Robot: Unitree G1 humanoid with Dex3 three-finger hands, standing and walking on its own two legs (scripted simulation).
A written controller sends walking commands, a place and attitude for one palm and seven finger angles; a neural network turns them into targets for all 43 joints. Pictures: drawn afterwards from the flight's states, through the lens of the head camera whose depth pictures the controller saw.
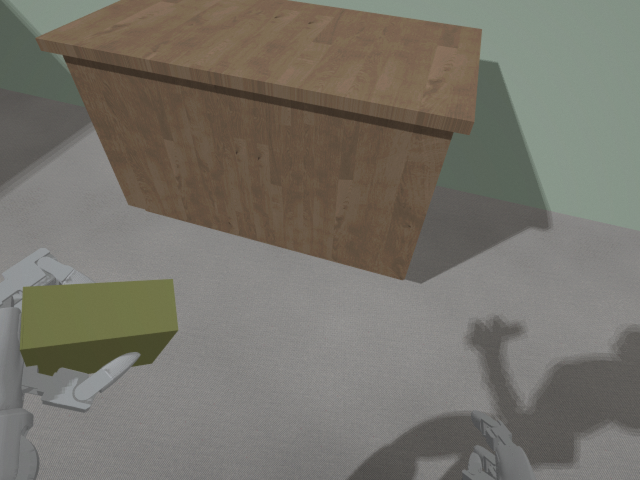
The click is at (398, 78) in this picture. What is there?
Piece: table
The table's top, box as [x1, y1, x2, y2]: [35, 0, 481, 134]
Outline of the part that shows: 35,38 40,49 45,51 465,134 469,134 474,120 481,29 289,0 120,0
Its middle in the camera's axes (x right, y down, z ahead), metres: -0.14 -0.65 +1.25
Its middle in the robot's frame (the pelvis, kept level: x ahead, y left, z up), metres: +1.36 +0.22 -0.01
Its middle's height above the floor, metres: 0.76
